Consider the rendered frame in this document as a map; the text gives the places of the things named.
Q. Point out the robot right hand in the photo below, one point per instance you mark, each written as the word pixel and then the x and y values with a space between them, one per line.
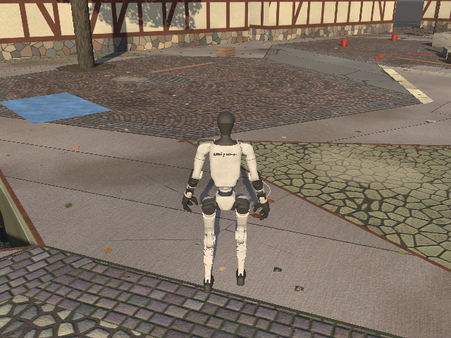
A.
pixel 265 209

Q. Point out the robot right upper arm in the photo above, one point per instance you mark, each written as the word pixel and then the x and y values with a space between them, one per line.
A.
pixel 248 150

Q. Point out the robot right forearm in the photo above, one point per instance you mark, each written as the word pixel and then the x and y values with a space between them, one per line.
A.
pixel 259 189

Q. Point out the robot left forearm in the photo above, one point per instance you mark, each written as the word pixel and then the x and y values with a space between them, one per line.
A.
pixel 191 186

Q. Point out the robot left hand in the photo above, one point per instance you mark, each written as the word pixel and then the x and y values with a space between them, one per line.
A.
pixel 186 202

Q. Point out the left robot shin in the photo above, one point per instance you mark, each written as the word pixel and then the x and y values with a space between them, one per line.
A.
pixel 208 260

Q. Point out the robot left upper arm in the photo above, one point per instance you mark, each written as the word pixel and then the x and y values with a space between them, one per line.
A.
pixel 203 149

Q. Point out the robot left thigh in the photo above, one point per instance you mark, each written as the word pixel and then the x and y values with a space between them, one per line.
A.
pixel 209 216

